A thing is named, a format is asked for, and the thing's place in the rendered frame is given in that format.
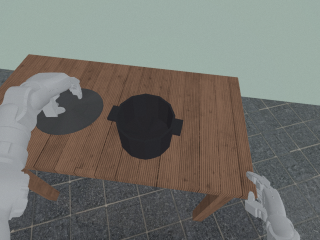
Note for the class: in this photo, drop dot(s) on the lid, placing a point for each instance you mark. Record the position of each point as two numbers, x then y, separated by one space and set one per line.
83 114

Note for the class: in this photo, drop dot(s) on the pot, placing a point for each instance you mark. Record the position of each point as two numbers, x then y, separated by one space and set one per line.
145 125

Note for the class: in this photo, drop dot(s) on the table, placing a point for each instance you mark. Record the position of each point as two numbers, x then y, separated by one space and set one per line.
211 155

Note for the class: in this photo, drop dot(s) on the left robot upper arm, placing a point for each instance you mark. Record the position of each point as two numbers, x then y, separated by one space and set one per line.
13 198

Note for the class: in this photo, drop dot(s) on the knob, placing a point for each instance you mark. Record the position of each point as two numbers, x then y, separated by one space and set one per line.
67 101

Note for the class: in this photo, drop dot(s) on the robot right hand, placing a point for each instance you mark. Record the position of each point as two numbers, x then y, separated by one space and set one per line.
269 201

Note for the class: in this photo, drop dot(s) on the left robot forearm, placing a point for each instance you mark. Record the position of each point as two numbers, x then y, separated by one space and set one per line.
18 117

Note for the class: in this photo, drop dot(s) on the right robot forearm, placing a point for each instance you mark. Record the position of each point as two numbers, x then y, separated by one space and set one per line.
279 227

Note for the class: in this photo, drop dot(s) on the robot left hand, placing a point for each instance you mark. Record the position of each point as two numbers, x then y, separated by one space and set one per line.
56 83

